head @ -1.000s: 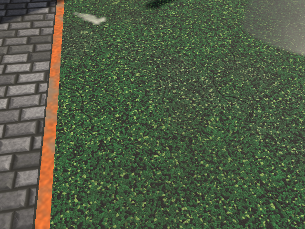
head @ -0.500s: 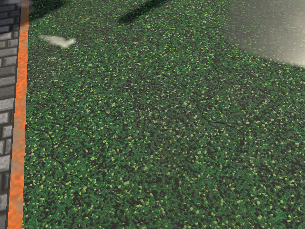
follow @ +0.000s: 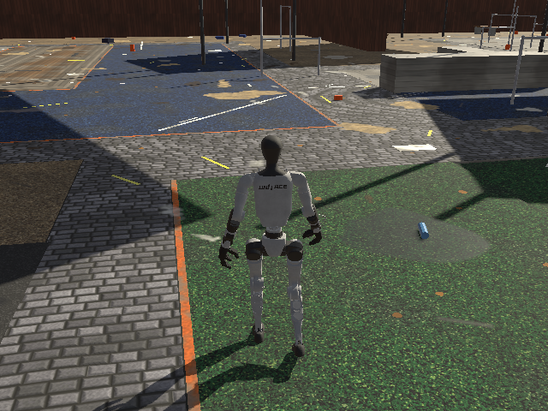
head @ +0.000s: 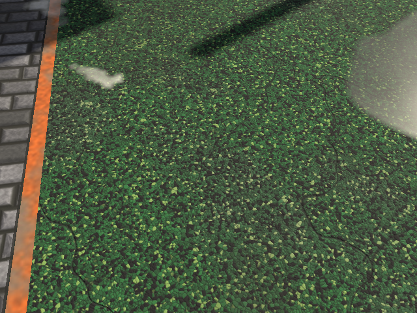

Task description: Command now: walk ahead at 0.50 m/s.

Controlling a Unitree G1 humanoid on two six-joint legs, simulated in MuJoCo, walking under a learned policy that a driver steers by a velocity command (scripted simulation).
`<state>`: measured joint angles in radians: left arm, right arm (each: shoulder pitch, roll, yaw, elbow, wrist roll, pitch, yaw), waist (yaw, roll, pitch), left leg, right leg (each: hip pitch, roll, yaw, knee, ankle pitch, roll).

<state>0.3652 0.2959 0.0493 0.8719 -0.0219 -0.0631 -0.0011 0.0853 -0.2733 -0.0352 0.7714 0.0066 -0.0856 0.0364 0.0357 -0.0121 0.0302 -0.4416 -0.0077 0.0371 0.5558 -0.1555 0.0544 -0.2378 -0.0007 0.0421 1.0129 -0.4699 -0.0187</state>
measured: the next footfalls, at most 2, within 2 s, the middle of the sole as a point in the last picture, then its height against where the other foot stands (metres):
right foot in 0.44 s outside the picture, level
left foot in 0.90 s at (184, 308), level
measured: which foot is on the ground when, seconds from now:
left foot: down 0.00-0.46, up 0.48-0.88, down 0.90-1.00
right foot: up 0.00-0.42, down 0.44-0.92, up 0.94-1.00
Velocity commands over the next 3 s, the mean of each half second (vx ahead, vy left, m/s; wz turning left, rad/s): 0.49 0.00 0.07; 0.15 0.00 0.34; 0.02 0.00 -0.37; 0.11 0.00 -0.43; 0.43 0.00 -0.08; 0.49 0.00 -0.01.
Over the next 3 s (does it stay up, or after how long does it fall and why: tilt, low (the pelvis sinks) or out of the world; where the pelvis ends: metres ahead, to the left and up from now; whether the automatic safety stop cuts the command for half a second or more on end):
stays up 0.97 -0.18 0.01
